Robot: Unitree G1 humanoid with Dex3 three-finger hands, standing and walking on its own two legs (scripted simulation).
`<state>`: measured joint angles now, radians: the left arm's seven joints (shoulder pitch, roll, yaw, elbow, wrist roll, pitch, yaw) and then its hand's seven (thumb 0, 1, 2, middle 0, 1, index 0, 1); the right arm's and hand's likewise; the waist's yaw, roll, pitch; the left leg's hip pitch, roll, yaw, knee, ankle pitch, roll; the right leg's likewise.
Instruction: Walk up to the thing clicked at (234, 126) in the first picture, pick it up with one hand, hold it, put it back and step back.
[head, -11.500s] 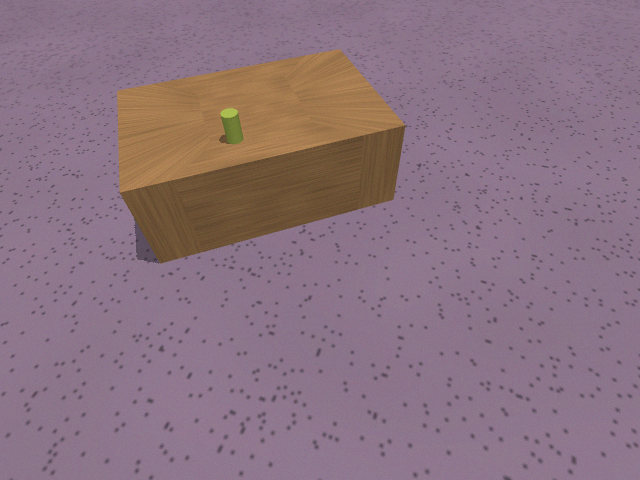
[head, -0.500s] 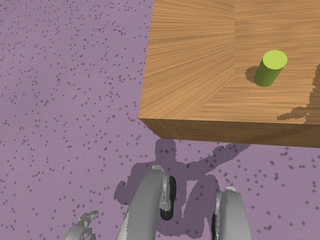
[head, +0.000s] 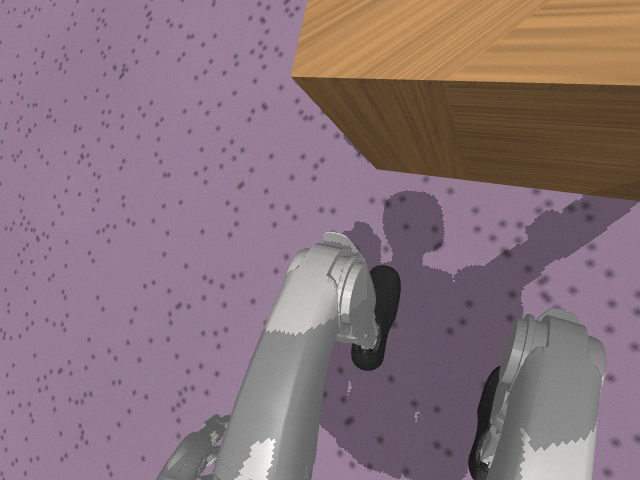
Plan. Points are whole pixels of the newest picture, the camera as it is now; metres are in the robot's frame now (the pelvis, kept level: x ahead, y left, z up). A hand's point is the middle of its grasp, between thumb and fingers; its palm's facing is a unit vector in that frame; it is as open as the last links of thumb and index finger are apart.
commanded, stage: close in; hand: right
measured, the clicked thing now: out of the picture +0.66 -0.21 +0.02
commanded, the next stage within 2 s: rest palm in 0.78 s
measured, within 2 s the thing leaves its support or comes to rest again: neither
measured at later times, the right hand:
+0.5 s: hand out of the picture +0.64 -0.25 +0.01, palm faces +0.14 +0.99 -0.03, open 17.5 cm
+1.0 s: hand out of the picture +0.63 -0.24 +0.02, palm faces +0.17 +0.98 -0.03, open 17.5 cm
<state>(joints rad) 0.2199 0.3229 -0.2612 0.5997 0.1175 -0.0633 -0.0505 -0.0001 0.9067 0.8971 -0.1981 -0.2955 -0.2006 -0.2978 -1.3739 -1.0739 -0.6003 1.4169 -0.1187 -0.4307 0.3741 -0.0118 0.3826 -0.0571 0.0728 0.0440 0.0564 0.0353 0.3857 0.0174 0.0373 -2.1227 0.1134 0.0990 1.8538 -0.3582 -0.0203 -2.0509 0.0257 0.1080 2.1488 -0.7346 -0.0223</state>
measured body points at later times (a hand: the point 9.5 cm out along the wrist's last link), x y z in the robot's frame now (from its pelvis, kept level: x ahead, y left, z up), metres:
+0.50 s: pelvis +0.00 +0.00 -0.02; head +0.28 -0.07 +0.33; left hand -0.01 +0.25 -0.09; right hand +0.63 -0.30 +0.01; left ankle +0.18 +0.14 -0.39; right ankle +0.06 -0.11 -0.39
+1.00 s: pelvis +0.01 +0.00 +0.00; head +0.28 -0.06 +0.36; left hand +0.05 +0.27 -0.09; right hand +0.61 -0.29 +0.03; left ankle +0.18 +0.14 -0.39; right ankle +0.06 -0.11 -0.39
